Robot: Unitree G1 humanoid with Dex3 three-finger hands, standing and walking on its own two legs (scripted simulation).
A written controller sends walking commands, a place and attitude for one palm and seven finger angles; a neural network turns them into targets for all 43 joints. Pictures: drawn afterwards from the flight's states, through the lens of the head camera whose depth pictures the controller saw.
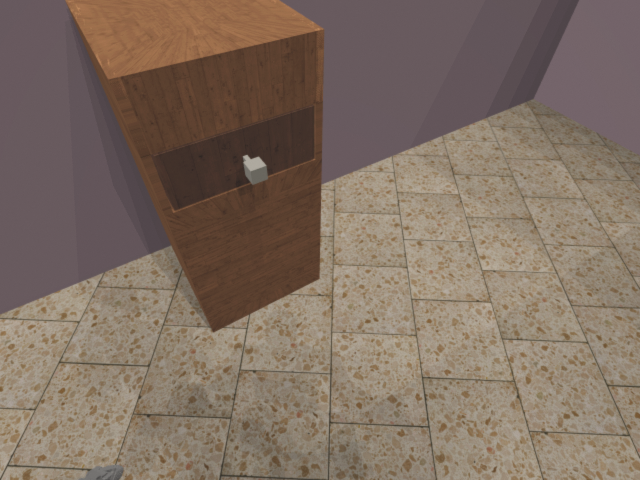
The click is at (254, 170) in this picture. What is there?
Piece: drawer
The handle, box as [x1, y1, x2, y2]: [243, 155, 267, 184]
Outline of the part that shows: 243,156 245,175 252,184 267,178 266,166 259,157 250,159 247,155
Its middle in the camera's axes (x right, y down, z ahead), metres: -0.16 -0.17 +0.91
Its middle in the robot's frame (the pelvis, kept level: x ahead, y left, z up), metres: +0.78 +0.20 -0.10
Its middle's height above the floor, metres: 0.67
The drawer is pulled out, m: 0.00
